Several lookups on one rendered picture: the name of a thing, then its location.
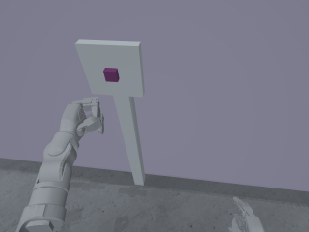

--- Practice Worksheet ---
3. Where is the button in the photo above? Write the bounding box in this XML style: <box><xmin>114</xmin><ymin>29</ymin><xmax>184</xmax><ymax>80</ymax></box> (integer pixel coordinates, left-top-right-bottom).
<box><xmin>103</xmin><ymin>68</ymin><xmax>120</xmax><ymax>82</ymax></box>

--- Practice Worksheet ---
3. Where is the panel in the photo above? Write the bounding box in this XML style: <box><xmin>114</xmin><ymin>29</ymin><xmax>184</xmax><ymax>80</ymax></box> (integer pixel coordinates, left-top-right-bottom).
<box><xmin>75</xmin><ymin>39</ymin><xmax>145</xmax><ymax>186</ymax></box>

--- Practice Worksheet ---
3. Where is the robot left hand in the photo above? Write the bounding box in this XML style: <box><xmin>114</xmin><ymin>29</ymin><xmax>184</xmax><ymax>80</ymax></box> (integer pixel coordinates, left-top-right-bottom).
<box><xmin>59</xmin><ymin>97</ymin><xmax>104</xmax><ymax>141</ymax></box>

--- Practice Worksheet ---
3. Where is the left robot forearm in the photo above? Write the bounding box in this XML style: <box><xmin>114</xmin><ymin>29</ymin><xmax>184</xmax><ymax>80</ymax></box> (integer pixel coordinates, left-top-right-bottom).
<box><xmin>15</xmin><ymin>131</ymin><xmax>79</xmax><ymax>232</ymax></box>

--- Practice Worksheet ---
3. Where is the robot right hand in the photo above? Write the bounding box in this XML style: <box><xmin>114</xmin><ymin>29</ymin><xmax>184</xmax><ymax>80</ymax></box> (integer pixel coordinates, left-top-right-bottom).
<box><xmin>228</xmin><ymin>196</ymin><xmax>265</xmax><ymax>232</ymax></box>

